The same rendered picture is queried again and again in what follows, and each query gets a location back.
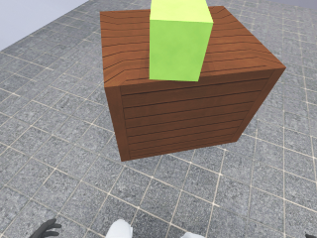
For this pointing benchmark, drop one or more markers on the robot left hand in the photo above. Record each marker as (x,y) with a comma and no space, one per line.
(42,232)

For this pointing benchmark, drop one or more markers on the left robot thigh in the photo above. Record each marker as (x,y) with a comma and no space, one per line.
(120,229)

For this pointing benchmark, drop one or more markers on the carton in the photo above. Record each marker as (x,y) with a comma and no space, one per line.
(179,36)

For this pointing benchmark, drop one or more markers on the pedestal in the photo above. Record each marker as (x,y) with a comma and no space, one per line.
(153,117)

